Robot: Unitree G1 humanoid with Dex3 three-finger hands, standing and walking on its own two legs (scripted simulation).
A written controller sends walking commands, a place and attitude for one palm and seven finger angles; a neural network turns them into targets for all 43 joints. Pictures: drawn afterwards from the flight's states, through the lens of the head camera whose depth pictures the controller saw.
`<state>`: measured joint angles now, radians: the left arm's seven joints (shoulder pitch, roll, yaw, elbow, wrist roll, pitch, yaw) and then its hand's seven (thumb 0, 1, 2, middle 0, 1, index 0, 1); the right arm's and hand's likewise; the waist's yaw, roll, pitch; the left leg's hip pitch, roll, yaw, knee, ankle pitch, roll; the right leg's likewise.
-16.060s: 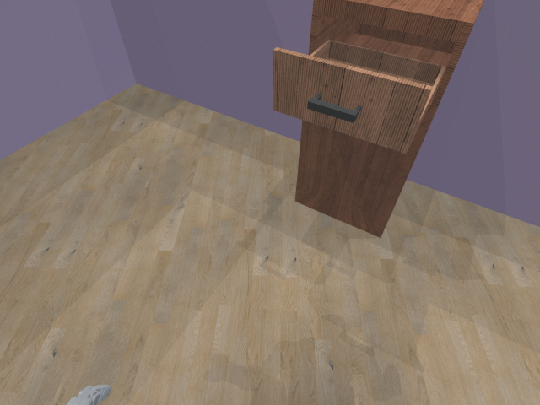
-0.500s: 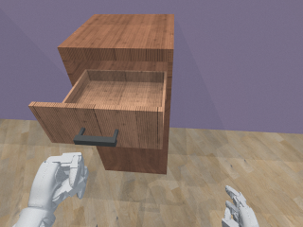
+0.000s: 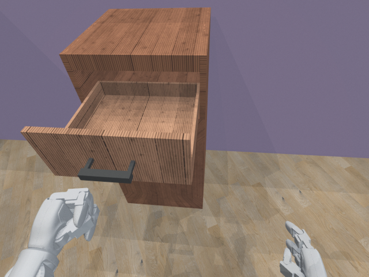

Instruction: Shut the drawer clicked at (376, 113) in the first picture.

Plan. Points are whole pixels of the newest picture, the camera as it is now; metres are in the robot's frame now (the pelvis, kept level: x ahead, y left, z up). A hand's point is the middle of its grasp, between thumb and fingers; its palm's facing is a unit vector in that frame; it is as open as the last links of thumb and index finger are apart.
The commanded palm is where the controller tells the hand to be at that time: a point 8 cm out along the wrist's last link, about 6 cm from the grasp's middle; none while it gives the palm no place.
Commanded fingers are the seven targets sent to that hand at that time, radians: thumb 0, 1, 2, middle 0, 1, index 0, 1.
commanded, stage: bring the fist close to the handle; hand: left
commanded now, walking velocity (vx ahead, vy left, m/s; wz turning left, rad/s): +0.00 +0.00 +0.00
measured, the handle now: (108, 169) +0.35 +0.22 +0.04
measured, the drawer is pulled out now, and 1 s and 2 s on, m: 0.28 0.28 0.23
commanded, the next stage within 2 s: push the drawer shut in 1.08 s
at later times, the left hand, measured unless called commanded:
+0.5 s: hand (103, 217) +0.22 +0.19 +0.06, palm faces -0.04 -1.00 -0.03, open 3.3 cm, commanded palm +0.21 +0.24 +0.05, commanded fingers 0.00 0.90 0.90 -1.40 -1.60 -1.40 -1.60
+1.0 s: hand (115, 212) +0.24 +0.17 +0.04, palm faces -0.04 -1.00 -0.04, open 3.3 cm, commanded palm +0.22 +0.23 +0.04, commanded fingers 0.00 0.90 0.90 -1.40 -1.60 -1.40 -1.60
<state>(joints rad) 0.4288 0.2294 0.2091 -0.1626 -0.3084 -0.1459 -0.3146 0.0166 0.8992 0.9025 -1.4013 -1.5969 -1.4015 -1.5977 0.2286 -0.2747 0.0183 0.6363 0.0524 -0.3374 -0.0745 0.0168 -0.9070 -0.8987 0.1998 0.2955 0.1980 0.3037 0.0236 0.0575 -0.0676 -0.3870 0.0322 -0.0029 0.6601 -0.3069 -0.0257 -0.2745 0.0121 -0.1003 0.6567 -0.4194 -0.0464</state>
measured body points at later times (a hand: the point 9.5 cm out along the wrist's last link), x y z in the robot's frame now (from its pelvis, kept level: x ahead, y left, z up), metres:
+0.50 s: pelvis -0.02 +0.03 -0.02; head +0.01 +0.02 +0.43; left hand +0.22 +0.24 +0.06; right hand +0.15 -0.19 -0.10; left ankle +0.02 +0.14 -0.72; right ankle -0.04 -0.08 -0.72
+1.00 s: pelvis -0.02 +0.03 -0.03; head +0.01 +0.02 +0.42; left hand +0.24 +0.23 +0.04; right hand +0.13 -0.21 -0.11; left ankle +0.02 +0.14 -0.72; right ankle -0.04 -0.08 -0.72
